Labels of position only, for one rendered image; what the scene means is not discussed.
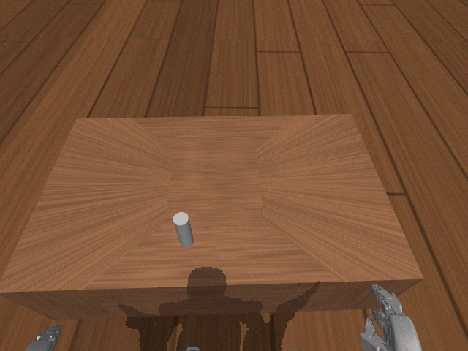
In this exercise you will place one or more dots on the can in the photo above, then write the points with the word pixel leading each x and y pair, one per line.
pixel 183 229

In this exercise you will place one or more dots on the left robot hand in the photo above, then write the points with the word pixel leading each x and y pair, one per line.
pixel 47 340

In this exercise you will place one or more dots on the right robot hand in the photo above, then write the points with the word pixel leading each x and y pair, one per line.
pixel 398 329

